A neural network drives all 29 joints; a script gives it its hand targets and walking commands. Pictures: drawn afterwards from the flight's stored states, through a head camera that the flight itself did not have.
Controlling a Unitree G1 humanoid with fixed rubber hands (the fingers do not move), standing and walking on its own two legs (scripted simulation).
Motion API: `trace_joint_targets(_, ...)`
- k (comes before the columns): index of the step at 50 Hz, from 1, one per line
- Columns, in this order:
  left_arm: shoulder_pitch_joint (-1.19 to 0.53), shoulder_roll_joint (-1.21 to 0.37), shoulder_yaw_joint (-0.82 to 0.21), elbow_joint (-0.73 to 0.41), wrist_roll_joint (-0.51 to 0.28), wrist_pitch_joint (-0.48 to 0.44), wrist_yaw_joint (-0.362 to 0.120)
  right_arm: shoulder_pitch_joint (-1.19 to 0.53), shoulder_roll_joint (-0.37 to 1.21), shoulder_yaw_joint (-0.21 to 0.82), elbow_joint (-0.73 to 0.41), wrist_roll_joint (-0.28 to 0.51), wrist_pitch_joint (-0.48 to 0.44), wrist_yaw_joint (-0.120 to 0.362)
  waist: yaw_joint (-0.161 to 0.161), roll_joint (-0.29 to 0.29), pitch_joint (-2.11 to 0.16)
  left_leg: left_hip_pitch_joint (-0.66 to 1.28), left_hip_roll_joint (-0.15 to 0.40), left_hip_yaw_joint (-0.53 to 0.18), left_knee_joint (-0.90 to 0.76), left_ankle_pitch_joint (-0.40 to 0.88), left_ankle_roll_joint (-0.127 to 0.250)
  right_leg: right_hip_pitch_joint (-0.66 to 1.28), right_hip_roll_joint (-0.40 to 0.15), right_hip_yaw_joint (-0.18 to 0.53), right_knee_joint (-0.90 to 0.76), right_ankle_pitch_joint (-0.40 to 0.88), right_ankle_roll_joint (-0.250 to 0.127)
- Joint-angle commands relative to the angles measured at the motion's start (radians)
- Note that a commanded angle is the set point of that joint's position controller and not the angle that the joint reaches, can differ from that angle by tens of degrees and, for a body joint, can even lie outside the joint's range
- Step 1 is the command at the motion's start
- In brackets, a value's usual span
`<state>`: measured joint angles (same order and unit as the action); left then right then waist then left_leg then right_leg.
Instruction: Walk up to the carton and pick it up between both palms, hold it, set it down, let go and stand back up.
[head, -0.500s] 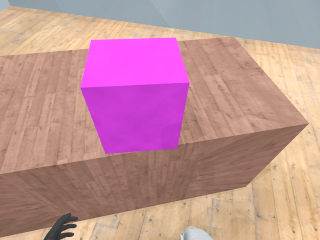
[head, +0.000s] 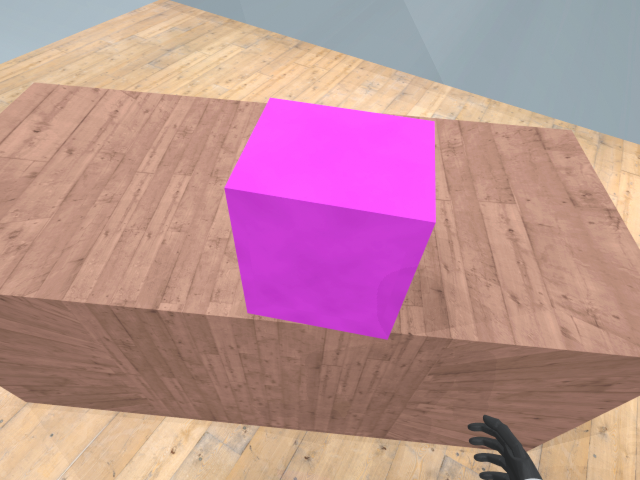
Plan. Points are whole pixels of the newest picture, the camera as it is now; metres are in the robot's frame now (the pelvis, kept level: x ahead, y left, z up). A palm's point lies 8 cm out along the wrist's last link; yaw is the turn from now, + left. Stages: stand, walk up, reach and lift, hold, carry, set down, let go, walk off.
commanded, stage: walk up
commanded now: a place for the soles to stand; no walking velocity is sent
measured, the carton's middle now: (332, 226) +0.47 +0.00 +0.03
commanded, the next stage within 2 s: none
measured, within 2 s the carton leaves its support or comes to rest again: neither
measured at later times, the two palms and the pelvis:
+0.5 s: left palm out of the picture +0.08 +0.30 -0.10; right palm (515, 477) +0.15 -0.24 -0.08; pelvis +0.02 +0.01 +0.00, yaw +5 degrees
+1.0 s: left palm out of the picture +0.08 +0.31 -0.10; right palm (502, 448) +0.18 -0.23 -0.08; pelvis +0.06 +0.03 +0.01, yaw +12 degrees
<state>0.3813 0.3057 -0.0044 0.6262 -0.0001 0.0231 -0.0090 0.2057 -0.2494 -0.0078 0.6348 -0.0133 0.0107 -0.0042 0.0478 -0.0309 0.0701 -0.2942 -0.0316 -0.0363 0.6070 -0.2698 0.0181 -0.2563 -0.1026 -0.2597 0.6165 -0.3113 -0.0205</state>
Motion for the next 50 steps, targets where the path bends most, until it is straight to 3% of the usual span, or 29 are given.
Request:
trace_joint_targets(1, 0.037, 0.117, 0.038, -0.063, 0.007, -0.017, -0.002, 0.000, -0.150, -0.038, -0.041, 0.023, -0.019, 0.001, -0.028, 0.117, -0.041, -0.093, 0.124, -0.210, -0.194, -0.082, 0.080, 0.069, -0.042, 0.161, -0.160, -0.062, -0.004)
trace_joint_targets(4, 0.040, 0.124, 0.042, -0.063, 0.009, -0.028, -0.004, -0.006, -0.145, -0.035, -0.037, 0.016, -0.023, 0.003, -0.023, 0.125, -0.010, -0.111, 0.100, -0.206, -0.184, -0.056, 0.061, 0.058, -0.053, 0.161, -0.179, -0.051, -0.013)
trace_joint_targets(17, -0.002, 0.149, 0.053, -0.071, 0.011, -0.023, 0.001, 0.042, -0.163, -0.046, -0.057, 0.005, -0.030, 0.005, -0.031, 0.031, -0.067, -0.097, 0.042, -0.191, -0.072, 0.112, 0.049, 0.095, -0.106, 0.134, -0.188, -0.051, -0.055)
trace_joint_targets(25, -0.015, 0.142, 0.054, -0.077, 0.013, -0.011, 0.001, 0.069, -0.197, -0.055, -0.065, 0.009, -0.027, -0.001, -0.030, 0.071, -0.078, -0.126, 0.066, -0.300, -0.119, 0.151, 0.079, 0.136, -0.064, 0.108, -0.094, 0.005, -0.036)
trace_joint_targets(30, -0.016, 0.150, 0.058, -0.074, 0.015, -0.013, 0.003, 0.068, -0.192, -0.054, -0.070, 0.007, -0.022, -0.004, -0.030, 0.088, -0.084, -0.129, 0.056, -0.306, -0.119, 0.168, 0.078, 0.156, -0.066, 0.118, -0.096, 0.029, -0.037)
trace_joint_targets(31, 0.053, 0.142, 0.063, -0.066, 0.044, -0.021, 0.003, 0.126, -0.171, -0.058, -0.053, -0.002, -0.024, 0.004, -0.033, 0.066, -0.115, -0.107, 0.029, -0.279, -0.091, -0.074, 0.087, 0.177, -0.072, 0.125, -0.105, -0.161, -0.054)
trace_joint_targets(32, 0.060, 0.152, 0.071, -0.059, 0.048, -0.024, 0.005, 0.110, -0.159, -0.056, -0.058, -0.003, -0.023, 0.009, -0.025, 0.042, -0.064, -0.176, 0.007, -0.246, -0.068, -0.190, 0.077, 0.174, -0.107, 0.163, -0.153, -0.254, -0.073)
trace_joint_targets(34, 0.092, 0.196, 0.084, -0.038, 0.055, -0.027, 0.013, 0.062, -0.121, -0.050, -0.093, -0.007, -0.024, 0.022, 0.011, -0.038, 0.000, -0.300, -0.041, -0.067, 0.109, -0.162, 0.025, 0.223, -0.275, 0.274, -0.316, -0.384, -0.149)
trace_joint_targets(35, 0.078, 0.204, 0.085, -0.036, 0.058, -0.028, 0.019, 0.062, -0.114, -0.051, -0.104, -0.011, -0.028, 0.028, 0.009, -0.049, 0.039, -0.332, -0.017, -0.015, 0.170, -0.159, 0.011, 0.216, -0.357, 0.301, -0.363, -0.365, -0.184)
trace_joint_targets(36, 0.054, 0.204, 0.083, -0.038, 0.061, -0.029, 0.022, 0.070, -0.111, -0.055, -0.109, -0.013, -0.031, 0.033, -0.002, -0.054, 0.067, -0.330, 0.012, -0.008, 0.187, -0.173, 0.009, 0.194, -0.392, 0.294, -0.367, -0.292, -0.202)
trace_joint_targets(37, 0.039, 0.200, 0.078, -0.037, 0.061, -0.030, 0.022, 0.077, -0.111, -0.060, -0.110, -0.013, -0.037, 0.035, -0.014, -0.055, 0.077, -0.282, 0.023, -0.012, 0.155, -0.172, 0.013, 0.158, -0.385, 0.255, -0.341, -0.183, -0.195)
trace_joint_targets(38, 0.027, 0.190, 0.069, -0.035, 0.054, -0.029, 0.019, 0.084, -0.110, -0.066, -0.111, -0.011, -0.044, 0.037, -0.028, -0.048, 0.079, -0.194, 0.022, -0.015, 0.079, -0.131, 0.019, 0.097, -0.342, 0.191, -0.300, -0.081, -0.165)
trace_joint_targets(39, 0.004, 0.180, 0.061, -0.036, 0.044, -0.026, 0.014, 0.112, -0.116, -0.074, -0.107, -0.008, -0.053, 0.036, -0.054, -0.025, 0.061, -0.058, 0.014, -0.034, -0.006, -0.039, 0.031, 0.003, -0.281, 0.113, -0.241, -0.023, -0.120)
trace_joint_targets(40, -0.013, 0.160, 0.052, -0.041, 0.034, -0.022, 0.009, 0.150, -0.135, -0.084, -0.099, -0.007, -0.058, 0.033, -0.077, 0.036, 0.032, 0.058, 0.015, -0.096, -0.059, 0.024, 0.050, -0.080, -0.203, 0.042, -0.146, -0.033, -0.073)
trace_joint_targets(41, -0.017, 0.122, 0.042, -0.053, 0.029, -0.018, 0.002, 0.192, -0.182, -0.099, -0.086, -0.005, -0.058, 0.026, -0.100, 0.154, 0.012, 0.101, 0.079, -0.276, -0.150, -0.032, 0.099, -0.134, -0.093, -0.026, 0.037, -0.080, -0.025)
trace_joint_targets(42, -0.006, 0.100, 0.037, -0.078, 0.032, -0.010, -0.002, 0.264, -0.249, -0.121, -0.073, -0.012, -0.051, 0.014, -0.127, 0.262, -0.014, 0.127, 0.211, -0.566, -0.275, -0.184, 0.191, -0.219, 0.016, 0.014, 0.242, -0.328, 0.019)
trace_joint_targets(43, -0.013, 0.131, 0.050, -0.084, 0.030, 0.009, 0.003, 0.285, -0.257, -0.125, -0.054, -0.015, -0.035, -0.002, -0.134, 0.212, 0.027, 0.083, 0.272, -0.649, -0.319, -0.198, 0.248, -0.268, 0.026, 0.150, 0.343, -0.429, 0.028)
trace_joint_targets(44, -0.008, 0.134, 0.055, -0.081, 0.030, 0.018, 0.004, 0.267, -0.246, -0.118, -0.050, -0.017, -0.028, -0.016, -0.125, 0.167, 0.048, 0.088, 0.280, -0.607, -0.313, -0.119, 0.260, -0.296, 0.015, 0.205, 0.403, -0.382, 0.028)
trace_joint_targets(47, 0.089, 0.115, 0.052, -0.053, 0.024, -0.007, 0.015, 0.161, -0.204, -0.101, -0.067, -0.038, -0.021, -0.038, -0.070, 0.089, -0.030, 0.200, 0.266, -0.406, -0.226, 0.329, 0.240, -0.289, 0.022, 0.274, 0.421, -0.233, 0.030)
trace_joint_targets(50, 0.083, 0.081, 0.052, -0.068, 0.024, -0.018, 0.021, 0.100, -0.160, -0.076, -0.069, -0.032, -0.019, -0.024, -0.065, 0.105, -0.068, 0.123, 0.212, -0.253, -0.173, 0.546, 0.210, -0.151, 0.038, 0.267, 0.307, -0.150, 0.044)
